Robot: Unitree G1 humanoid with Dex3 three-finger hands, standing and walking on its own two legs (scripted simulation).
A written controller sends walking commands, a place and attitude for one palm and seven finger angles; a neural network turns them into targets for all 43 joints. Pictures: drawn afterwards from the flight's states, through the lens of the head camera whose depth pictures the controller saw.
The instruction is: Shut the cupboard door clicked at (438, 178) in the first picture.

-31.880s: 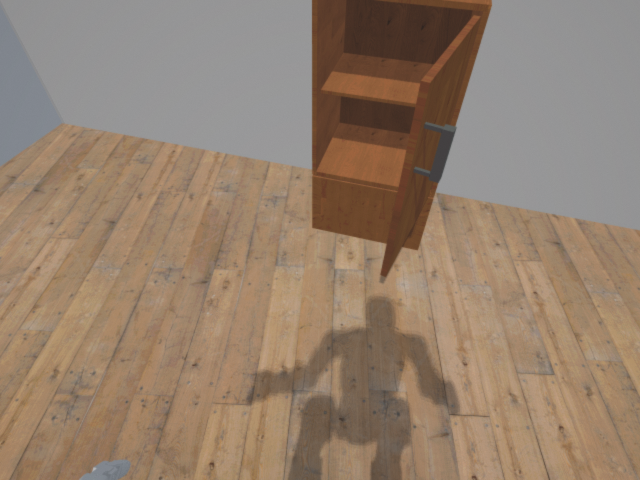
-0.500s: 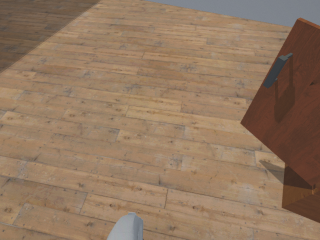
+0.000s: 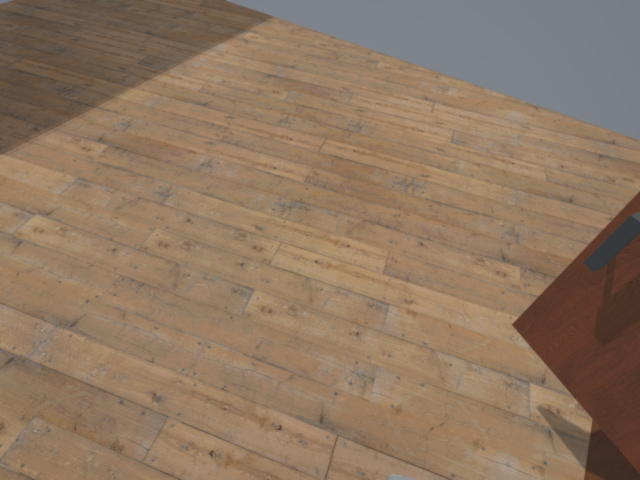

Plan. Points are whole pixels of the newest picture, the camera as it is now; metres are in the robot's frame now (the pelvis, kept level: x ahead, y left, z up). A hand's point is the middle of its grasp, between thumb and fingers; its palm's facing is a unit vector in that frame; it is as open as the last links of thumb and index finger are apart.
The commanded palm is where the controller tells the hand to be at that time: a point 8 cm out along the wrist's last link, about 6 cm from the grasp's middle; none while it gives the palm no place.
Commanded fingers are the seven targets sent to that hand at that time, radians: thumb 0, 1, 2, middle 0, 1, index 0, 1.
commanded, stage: turn to face it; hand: left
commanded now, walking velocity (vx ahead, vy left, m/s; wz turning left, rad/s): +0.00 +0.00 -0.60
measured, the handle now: (623, 239) +0.55 -0.50 -0.02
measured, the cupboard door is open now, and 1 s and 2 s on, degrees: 58 58 58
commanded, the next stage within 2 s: take the last steps up to it in 1.62 s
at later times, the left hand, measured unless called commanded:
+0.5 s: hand out of the picture +0.12 +0.16 -0.17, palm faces -0.22 -0.95 -0.22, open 7.3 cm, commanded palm none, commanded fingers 0.00 0.90 0.90 -0.20 -0.30 -0.20 -0.30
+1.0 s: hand (263, 405) +0.25 +0.10 -0.16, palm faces -0.55 -0.79 -0.27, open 7.3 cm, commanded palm none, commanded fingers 0.00 0.90 0.90 -0.20 -0.30 -0.20 -0.30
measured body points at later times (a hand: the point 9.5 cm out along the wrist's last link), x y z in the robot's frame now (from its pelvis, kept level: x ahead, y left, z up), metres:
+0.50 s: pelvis +0.03 -0.02 +0.00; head +0.07 -0.03 +0.44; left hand +0.13 +0.21 -0.15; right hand +0.04 -0.29 -0.14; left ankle +0.07 +0.12 -0.71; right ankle +0.00 -0.14 -0.74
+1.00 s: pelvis +0.02 -0.01 -0.02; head +0.04 -0.03 +0.43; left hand +0.27 +0.14 -0.14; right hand -0.09 -0.25 -0.16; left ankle +0.09 +0.11 -0.74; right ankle -0.04 -0.10 -0.75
